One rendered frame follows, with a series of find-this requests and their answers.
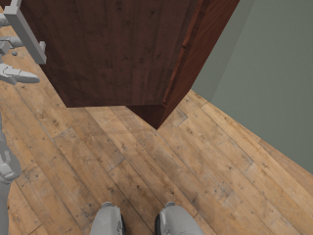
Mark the robot left hand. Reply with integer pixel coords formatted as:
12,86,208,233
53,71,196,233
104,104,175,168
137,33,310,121
0,13,40,85

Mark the left robot shin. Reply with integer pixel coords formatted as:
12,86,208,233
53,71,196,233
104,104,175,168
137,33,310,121
101,202,122,235

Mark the handle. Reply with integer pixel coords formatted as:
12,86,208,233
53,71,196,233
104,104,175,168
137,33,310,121
3,0,47,65

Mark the right robot thigh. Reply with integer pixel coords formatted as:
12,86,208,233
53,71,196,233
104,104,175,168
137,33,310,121
159,206,204,235

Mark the cupboard door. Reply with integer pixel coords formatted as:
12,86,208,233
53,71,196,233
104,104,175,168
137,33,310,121
0,0,199,108

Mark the left robot upper arm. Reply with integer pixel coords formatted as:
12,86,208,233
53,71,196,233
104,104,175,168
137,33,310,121
0,140,22,235

